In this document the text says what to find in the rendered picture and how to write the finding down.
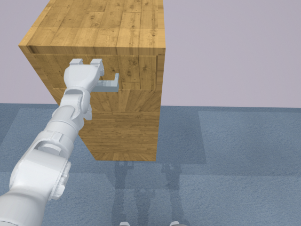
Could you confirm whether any handle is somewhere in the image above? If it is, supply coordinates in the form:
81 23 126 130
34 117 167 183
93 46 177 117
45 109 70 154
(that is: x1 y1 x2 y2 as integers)
92 73 119 92

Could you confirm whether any cabinet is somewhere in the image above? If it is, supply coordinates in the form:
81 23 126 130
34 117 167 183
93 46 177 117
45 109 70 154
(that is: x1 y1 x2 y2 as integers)
18 0 166 161

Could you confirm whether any robot left upper arm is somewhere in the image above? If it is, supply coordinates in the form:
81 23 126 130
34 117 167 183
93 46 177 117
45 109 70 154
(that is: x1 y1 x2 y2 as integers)
0 149 71 226

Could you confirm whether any robot left forearm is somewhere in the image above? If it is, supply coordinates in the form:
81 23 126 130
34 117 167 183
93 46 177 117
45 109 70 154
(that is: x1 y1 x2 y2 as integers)
9 86 91 189

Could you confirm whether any left robot hand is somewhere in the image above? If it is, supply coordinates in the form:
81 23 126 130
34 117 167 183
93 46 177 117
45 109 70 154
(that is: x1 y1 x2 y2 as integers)
64 58 104 120

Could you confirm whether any drawer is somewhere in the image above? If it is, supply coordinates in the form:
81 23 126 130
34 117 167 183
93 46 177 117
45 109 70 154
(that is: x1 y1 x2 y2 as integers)
33 54 156 89

